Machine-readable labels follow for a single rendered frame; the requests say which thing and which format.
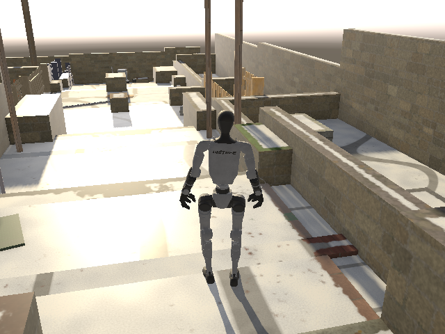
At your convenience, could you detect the robot right hand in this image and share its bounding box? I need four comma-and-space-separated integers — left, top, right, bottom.
248, 193, 264, 208

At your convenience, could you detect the robot left hand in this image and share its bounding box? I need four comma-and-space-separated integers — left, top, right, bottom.
179, 193, 196, 209

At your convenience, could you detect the right robot shin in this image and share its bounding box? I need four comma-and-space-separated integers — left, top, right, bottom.
231, 230, 242, 277

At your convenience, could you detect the robot right forearm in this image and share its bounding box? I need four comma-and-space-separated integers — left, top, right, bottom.
250, 169, 262, 196

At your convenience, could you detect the humanoid robot torso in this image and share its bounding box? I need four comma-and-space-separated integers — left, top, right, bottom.
208, 137, 241, 209

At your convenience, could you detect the robot right upper arm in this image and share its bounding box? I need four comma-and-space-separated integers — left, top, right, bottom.
239, 141, 257, 180

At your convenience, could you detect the robot left forearm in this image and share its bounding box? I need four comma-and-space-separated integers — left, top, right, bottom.
181, 167, 196, 195

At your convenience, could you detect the robot left upper arm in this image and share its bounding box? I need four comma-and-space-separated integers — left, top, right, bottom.
190, 140, 210, 178

